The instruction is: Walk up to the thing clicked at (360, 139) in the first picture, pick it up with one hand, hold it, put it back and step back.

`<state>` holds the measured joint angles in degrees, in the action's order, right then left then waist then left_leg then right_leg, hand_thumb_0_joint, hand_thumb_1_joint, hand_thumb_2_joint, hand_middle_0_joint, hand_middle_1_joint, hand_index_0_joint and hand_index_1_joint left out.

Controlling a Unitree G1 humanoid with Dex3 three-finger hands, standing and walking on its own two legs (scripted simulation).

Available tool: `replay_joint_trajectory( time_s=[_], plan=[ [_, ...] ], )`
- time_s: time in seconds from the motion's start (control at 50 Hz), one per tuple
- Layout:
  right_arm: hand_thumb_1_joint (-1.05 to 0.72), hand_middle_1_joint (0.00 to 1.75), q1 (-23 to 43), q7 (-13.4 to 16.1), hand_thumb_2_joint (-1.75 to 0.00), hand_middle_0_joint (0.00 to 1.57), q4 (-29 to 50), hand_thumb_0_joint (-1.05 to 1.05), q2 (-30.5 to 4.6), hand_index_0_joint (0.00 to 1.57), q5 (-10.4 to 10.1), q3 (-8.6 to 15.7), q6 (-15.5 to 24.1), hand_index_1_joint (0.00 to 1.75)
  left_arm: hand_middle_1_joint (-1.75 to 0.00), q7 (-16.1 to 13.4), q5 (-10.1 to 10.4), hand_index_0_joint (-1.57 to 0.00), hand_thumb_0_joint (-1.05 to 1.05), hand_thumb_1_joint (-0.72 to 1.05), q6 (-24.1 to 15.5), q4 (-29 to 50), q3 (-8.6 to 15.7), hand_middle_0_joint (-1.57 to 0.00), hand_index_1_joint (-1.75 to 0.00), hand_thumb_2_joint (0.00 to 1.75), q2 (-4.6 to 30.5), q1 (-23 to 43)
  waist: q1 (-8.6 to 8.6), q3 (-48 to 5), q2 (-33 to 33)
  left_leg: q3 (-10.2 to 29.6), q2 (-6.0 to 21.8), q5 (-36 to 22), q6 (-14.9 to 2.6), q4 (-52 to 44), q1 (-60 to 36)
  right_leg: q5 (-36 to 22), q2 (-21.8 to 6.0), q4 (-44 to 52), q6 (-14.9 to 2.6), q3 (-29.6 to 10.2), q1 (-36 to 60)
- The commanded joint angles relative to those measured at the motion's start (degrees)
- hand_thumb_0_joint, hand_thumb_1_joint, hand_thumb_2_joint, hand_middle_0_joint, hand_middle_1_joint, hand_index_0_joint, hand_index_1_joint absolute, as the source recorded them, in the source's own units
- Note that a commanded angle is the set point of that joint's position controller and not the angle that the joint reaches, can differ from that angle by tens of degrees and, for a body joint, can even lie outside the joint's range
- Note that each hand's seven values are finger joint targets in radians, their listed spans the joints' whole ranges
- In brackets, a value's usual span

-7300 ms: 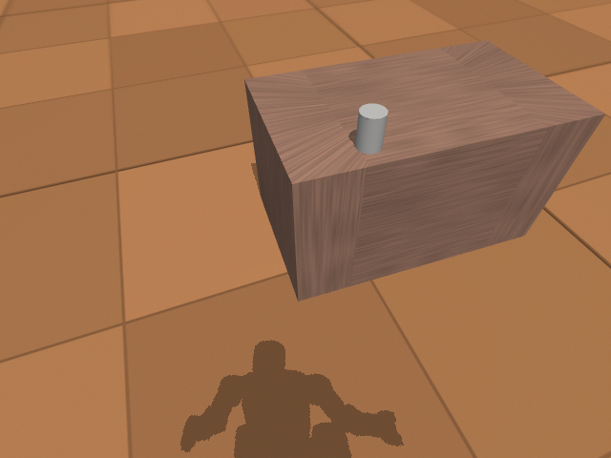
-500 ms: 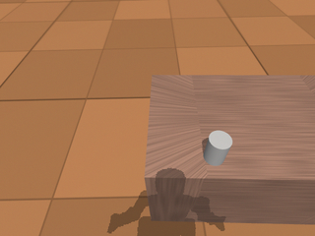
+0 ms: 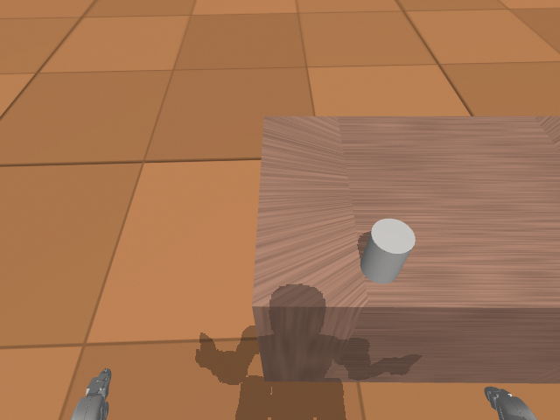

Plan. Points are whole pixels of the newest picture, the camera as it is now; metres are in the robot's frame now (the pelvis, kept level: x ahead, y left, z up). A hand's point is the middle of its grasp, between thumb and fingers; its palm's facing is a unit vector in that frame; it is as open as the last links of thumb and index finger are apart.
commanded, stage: go down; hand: right
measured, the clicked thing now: (385, 252) +0.45 -0.18 -0.10
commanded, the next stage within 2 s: none
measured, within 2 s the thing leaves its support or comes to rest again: neither
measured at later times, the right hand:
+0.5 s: hand (477, 413) +0.17 -0.27 -0.12, palm faces +0.06 +0.95 -0.31, open 17.5 cm
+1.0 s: hand (488, 419) +0.17 -0.28 -0.11, palm faces +0.08 +0.95 -0.30, open 17.4 cm
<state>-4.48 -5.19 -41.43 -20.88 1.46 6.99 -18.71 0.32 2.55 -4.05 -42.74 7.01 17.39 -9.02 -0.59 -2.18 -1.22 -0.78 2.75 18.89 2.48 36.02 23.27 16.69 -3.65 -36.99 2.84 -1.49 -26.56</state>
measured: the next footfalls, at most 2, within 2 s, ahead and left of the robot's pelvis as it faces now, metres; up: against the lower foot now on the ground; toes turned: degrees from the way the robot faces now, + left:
none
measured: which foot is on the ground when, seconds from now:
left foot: down 0.00-1.00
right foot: down 0.00-1.00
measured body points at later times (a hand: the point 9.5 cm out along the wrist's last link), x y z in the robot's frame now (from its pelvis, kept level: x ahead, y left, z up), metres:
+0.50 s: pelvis +0.02 +0.00 -0.03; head +0.07 +0.01 +0.42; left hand +0.18 +0.29 -0.10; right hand +0.17 -0.32 -0.09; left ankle -0.01 +0.15 -0.72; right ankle +0.02 -0.15 -0.72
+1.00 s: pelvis +0.01 -0.01 -0.04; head +0.05 -0.01 +0.41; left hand +0.17 +0.26 -0.09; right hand +0.16 -0.33 -0.08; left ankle -0.01 +0.15 -0.72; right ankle +0.02 -0.15 -0.72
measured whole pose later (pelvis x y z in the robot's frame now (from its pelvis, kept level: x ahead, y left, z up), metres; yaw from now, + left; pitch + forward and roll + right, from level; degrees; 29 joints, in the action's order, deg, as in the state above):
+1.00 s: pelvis +0.01 -0.01 -0.04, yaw -1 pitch +11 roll +2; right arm -19.2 -9.3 -9.7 -22.3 -0.7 12.7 -28.1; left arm -5.1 1.7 -4.6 -18.3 4.9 14.6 -22.3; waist -0.3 -7.9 -1.4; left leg -1.2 3.2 28.4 3.1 52.6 35.2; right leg 26.4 -3.2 -54.9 2.7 -3.0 -39.8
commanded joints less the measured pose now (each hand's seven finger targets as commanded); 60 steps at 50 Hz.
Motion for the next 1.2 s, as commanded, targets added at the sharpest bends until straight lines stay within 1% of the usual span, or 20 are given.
replay_joint_trajectory(
  time_s=[0.0, 0.04, 0.1, 0.22, 0.3, 0.4, 0.44, 0.46, 0.56, 0.64, 0.68, 0.72, 0.74, 0.82, 0.86, 0.92, 1.02, 1.1, 1.12, 1.18],
  plan=[
    [0.54, 0.06, 4.6, -0.2, -0.04, 0.04, 11.2, 0.00, -11.5, 0.04, 0.7, 3.6, 1.0, 0.06, -0.06, -0.9, -0.9, -0.06, 0.00, -0.52, -3.2, 9.1, 3.9, -0.07, -0.06, 0.04, 9.9, 4.7, -0.29, -7.4, -1.1, -2.9, -2.9, -4.2, -1.95, -2.9, 3.0, -3.1, 2.9, 2.3, -2.89, 2.4, 3.7],
    [0.58, 0.06, 4.5, 0.0, -0.04, 0.03, 16.6, 0.00, -11.7, 0.04, 0.3, 4.4, 2.2, 0.06, -0.06, -1.6, -1.0, -0.06, 0.00, -0.54, -4.7, 16.5, 3.7, -0.07, -0.06, 0.04, 10.0, 6.7, 0.02, -13.3, 0.4, -2.7, -2.6, -6.3, -1.77, -1.2, 1.3, -5.5, 2.8, 0.2, -2.75, 2.1, 4.9],
    [0.60, 0.06, -0.3, 0.7, -0.04, 0.03, 17.3, 0.00, -12.5, 0.04, 0.3, 6.0, 2.5, 0.06, -0.06, -3.0, -1.6, -0.06, 0.00, -0.55, -5.3, 17.9, 4.3, -0.06, -0.06, 0.05, 10.5, 1.4, 0.25, -16.7, 1.4, -2.6, -2.5, -11.9, -1.41, 1.8, 0.8, -11.9, 2.7, -2.9, -2.60, 1.9, 6.0],
    [0.57, 0.05, -4.8, 0.7, -0.02, 0.04, 21.1, 0.00, -13.9, 0.05, -0.3, 8.2, -0.5, 0.05, -0.05, -4.8, -1.8, -0.05, 0.00, -0.54, -4.6, 19.4, 4.7, -0.06, -0.06, 0.04, 10.5, -3.0, 0.33, -14.5, -0.5, -3.2, -2.6, -11.3, -1.51, 3.2, 3.1, -11.9, 3.0, -4.2, -2.37, 2.1, 3.7],
    [0.57, 0.05, -6.0, -0.9, -0.02, 0.05, 22.9, 0.00, -14.0, 0.05, -0.6, 8.0, -2.9, 0.05, -0.06, -5.0, -1.2, -0.05, 0.00, -0.54, -3.5, 18.5, 2.7, -0.06, -0.06, 0.04, 7.8, -6.6, 0.19, -11.2, -0.9, -3.3, -2.4, -11.2, -1.49, 3.8, 4.9, -11.5, 3.1, -5.3, -2.40, 2.4, 1.2],
    [0.59, 0.05, -7.3, -2.9, -0.02, 0.04, 26.3, 0.00, -14.4, 0.05, -0.7, 8.6, -4.9, 0.05, -0.06, -4.8, -1.0, -0.06, 0.00, -0.54, -3.6, 23.1, 2.6, -0.05, -0.05, 0.03, 7.9, -6.3, 0.16, -12.2, -0.2, -3.0, -2.1, -14.0, -1.14, 5.2, 5.2, -14.0, 3.2, -7.7, -2.64, 2.5, 0.2],
    [0.58, 0.05, -7.3, -3.5, -0.03, 0.04, 27.5, 0.00, -14.9, 0.05, -0.8, 9.0, -5.0, 0.05, -0.06, -5.0, -1.0, -0.06, 0.00, -0.54, -3.6, 25.5, 2.4, -0.06, -0.06, 0.03, 8.3, -5.6, 0.22, -11.3, 0.3, -2.8, -2.0, -12.4, -1.09, 5.1, 5.8, -11.6, 3.3, -8.0, -2.78, 2.5, -1.0],
    [0.59, 0.05, -7.0, -3.7, -0.03, 0.04, 29.0, 0.00, -14.6, 0.05, -0.7, 8.9, -5.0, 0.05, -0.06, -4.8, -0.8, -0.06, 0.00, -0.54, -3.3, 23.2, 1.6, -0.06, -0.06, 0.04, 6.5, -8.8, -0.04, -12.2, -1.0, -2.6, -2.0, -12.5, -1.18, 5.6, 6.4, -11.7, 3.3, -8.0, -2.74, 2.6, -0.2],
    [0.60, 0.05, -9.5, -4.0, -0.03, 0.04, 32.3, 0.00, -15.7, 0.05, -0.8, 10.9, -5.0, 0.05, -0.06, -5.4, -1.0, -0.06, 0.00, -0.54, -3.5, 27.5, 3.2, -0.06, -0.06, 0.03, 7.9, -9.9, 0.00, -15.1, -0.5, -2.4, -1.8, -15.6, -0.96, 7.3, 5.7, -15.3, 3.2, -10.1, -2.71, 2.2, 0.6],
    [0.55, 0.05, -10.0, -3.8, -0.02, 0.05, 34.9, 0.00, -14.8, 0.05, -0.7, 11.0, -4.8, 0.05, -0.06, -5.8, -1.0, -0.06, 0.00, -0.54, -3.4, 27.9, 2.0, -0.06, -0.06, 0.04, 5.8, -11.9, -0.11, -15.0, -1.7, -2.4, -1.8, -14.3, -1.06, 8.1, 7.1, -14.5, 3.2, -10.7, -2.76, 2.1, -0.2],
    [0.55, 0.05, -11.4, -3.6, -0.02, 0.05, 35.1, 0.00, -14.9, 0.05, -0.9, 11.3, -5.2, 0.05, -0.06, -6.2, -1.2, -0.06, 0.00, -0.54, -3.7, 31.5, 3.0, -0.06, -0.06, 0.04, 7.7, -9.7, 0.04, -14.9, -0.9, -2.7, -2.0, -12.5, -1.20, 8.3, 7.3, -13.2, 3.1, -10.5, -2.64, 1.8, -1.2],
    [0.55, 0.05, -12.1, -3.6, -0.02, 0.05, 37.1, 0.00, -14.5, 0.05, -0.9, 11.1, -5.5, 0.05, -0.06, -6.0, -1.1, -0.06, 0.00, -0.54, -3.3, 29.5, 1.6, -0.06, -0.06, 0.04, 5.5, -12.7, 0.51, -14.9, -3.1, -2.9, -2.1, -11.3, -1.46, 8.8, 7.8, -13.7, 3.0, -10.1, -2.31, 1.6, -1.4],
    [0.55, 0.05, -12.6, -3.4, -0.03, 0.05, 36.6, 0.00, -15.1, 0.05, -0.8, 11.6, -5.7, 0.05, -0.06, -6.2, -1.2, -0.06, 0.00, -0.54, -3.4, 30.8, 1.9, -0.06, -0.06, 0.04, 6.5, -10.6, 1.00, -14.2, -3.6, -2.9, -2.0, -10.9, -1.59, 8.8, 7.9, -13.2, 3.1, -10.2, -2.11, 1.6, -2.0],
    [0.53, 0.05, -13.8, -3.4, -0.03, 0.05, 38.4, 0.00, -13.8, 0.06, -1.2, 11.1, -6.8, 0.05, -0.06, -6.4, -1.1, -0.06, 0.00, -0.54, -3.5, 34.0, 2.6, -0.06, -0.06, 0.04, 7.4, -11.0, 0.40, -14.5, -1.8, -3.4, -2.5, -10.2, -1.50, 9.5, 8.6, -14.3, 2.6, -10.4, -2.04, 1.0, -2.1],
    [0.56, 0.05, -13.9, -3.4, -0.03, 0.05, 39.5, 0.00, -13.7, 0.05, -1.3, 11.2, -7.0, 0.05, -0.06, -6.3, -1.1, -0.06, 0.00, -0.53, -3.2, 32.3, 1.7, -0.06, -0.06, 0.04, 5.7, -13.5, 0.39, -13.8, -2.7, -3.4, -2.4, -9.9, -1.55, 9.7, 9.0, -13.5, 2.7, -10.5, -2.00, 1.1, -2.6],
    [0.54, 0.05, -13.1, -3.5, -0.02, 0.05, 40.9, 0.00, -14.3, 0.06, -1.4, 11.8, -7.4, 0.05, -0.06, -6.4, -1.0, -0.06, 0.00, -0.54, -3.2, 33.0, 2.1, -0.06, -0.06, 0.04, 5.5, -14.4, -0.21, -13.3, -2.1, -3.3, -2.3, -7.7, -1.60, 9.1, 10.1, -9.1, 3.0, -10.4, -2.35, 1.3, -3.5],
    [0.55, 0.05, -13.3, -3.8, -0.02, 0.05, 42.1, 0.00, -14.8, 0.06, -1.7, 12.3, -7.5, 0.05, -0.06, -6.8, -0.9, -0.06, 0.00, -0.53, -3.6, 35.9, 1.8, -0.06, -0.06, 0.03, 6.0, -13.1, 0.66, -11.0, -3.0, -3.5, -2.5, -2.2, -1.82, 8.8, 11.3, -2.9, 3.1, -9.2, -2.28, 1.1, -5.9],
    [0.55, 0.05, -13.4, -4.2, -0.01, 0.06, 43.9, 0.00, -14.7, 0.06, -1.9, 12.7, -7.4, 0.05, -0.06, -7.1, -0.8, -0.06, 0.00, -0.53, -3.9, 35.7, 0.6, -0.05, -0.06, 0.03, 4.5, -14.7, 0.48, -11.0, -3.4, -3.5, -2.6, 0.1, -2.01, 9.0, 12.5, -0.5, 3.0, -8.9, -2.28, 0.9, -6.0],
    [0.56, 0.05, -14.3, -4.3, -0.01, 0.06, 43.6, 0.00, -14.4, 0.06, -2.2, 12.6, -7.4, 0.05, -0.06, -7.3, -0.8, -0.06, 0.00, -0.53, -4.3, 38.0, 1.4, -0.05, -0.06, 0.04, 5.8, -13.2, 0.40, -10.9, -3.0, -3.5, -2.5, 0.4, -1.97, 8.9, 12.1, 0.0, 3.0, -8.9, -2.29, 1.0, -5.9],
    [0.55, 0.05, -12.1, -4.3, -0.02, 0.05, 45.2, 0.00, -16.1, 0.06, -2.2, 13.8, -6.9, 0.05, -0.06, -7.4, -1.0, -0.05, 0.00, -0.54, -4.5, 35.8, -0.3, -0.05, -0.06, 0.04, 3.9, -15.9, 0.16, -11.2, -4.2, -3.1, -2.3, 0.8, -1.95, 8.6, 12.3, 1.0, 3.2, -9.3, -2.35, 1.2, -6.3]
  ],
)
